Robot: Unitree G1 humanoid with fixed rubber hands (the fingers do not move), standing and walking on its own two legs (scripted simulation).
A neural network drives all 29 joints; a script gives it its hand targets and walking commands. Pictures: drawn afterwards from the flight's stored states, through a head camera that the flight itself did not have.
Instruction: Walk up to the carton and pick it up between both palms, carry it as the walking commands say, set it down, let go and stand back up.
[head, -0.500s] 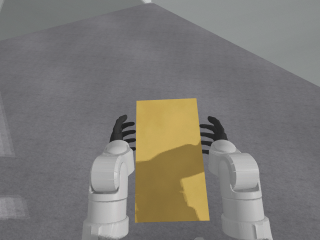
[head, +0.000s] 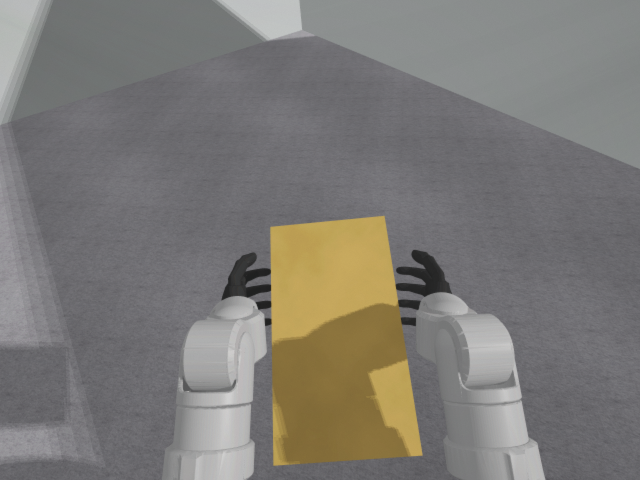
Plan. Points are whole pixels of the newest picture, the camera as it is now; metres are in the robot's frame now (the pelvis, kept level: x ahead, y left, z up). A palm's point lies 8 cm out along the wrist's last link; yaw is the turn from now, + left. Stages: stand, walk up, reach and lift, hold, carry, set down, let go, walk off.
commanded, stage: carry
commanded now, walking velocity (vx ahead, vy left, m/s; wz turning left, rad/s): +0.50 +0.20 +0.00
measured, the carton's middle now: (338, 341) +0.31 -0.02 +0.00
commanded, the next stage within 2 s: none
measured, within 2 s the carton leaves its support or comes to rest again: neither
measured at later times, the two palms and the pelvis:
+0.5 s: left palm (154, 310) +0.31 +0.20 +0.11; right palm (345, 283) +0.33 -0.03 +0.11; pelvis +0.02 +0.07 +0.00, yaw +3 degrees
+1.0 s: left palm (111, 200) +0.56 +0.34 +0.09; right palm (246, 185) +0.57 +0.11 +0.09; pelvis +0.25 +0.21 +0.00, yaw +0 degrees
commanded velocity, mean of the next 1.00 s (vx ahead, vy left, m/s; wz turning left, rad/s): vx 0.50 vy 0.20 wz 0.00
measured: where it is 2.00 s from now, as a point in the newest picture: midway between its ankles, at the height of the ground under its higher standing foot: (215, 318)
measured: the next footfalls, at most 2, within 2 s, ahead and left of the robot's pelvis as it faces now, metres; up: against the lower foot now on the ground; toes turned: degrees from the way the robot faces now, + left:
left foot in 0.24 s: -0.05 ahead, +0.14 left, +0.00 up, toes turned +10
right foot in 0.50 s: +0.11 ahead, -0.03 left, +0.00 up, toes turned -9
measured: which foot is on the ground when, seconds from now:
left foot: up 0.00-0.22, down 0.24-0.52, up 0.54-0.86, down 0.88-1.00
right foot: down 0.00-0.24, up 0.26-0.48, down 0.50-0.90, up 0.92-1.00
